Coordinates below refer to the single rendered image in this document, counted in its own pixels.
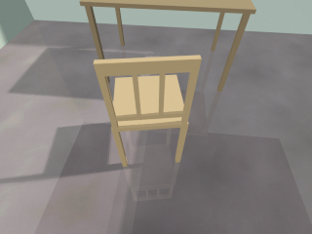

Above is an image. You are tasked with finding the chair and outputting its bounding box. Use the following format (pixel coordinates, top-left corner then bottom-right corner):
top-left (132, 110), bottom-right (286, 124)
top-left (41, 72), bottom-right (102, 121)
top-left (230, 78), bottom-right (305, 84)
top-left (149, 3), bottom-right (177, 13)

top-left (93, 55), bottom-right (202, 167)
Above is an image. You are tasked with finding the table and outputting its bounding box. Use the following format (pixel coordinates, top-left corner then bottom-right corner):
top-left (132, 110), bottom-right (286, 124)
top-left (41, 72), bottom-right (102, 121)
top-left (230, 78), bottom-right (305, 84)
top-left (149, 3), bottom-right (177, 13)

top-left (79, 0), bottom-right (256, 92)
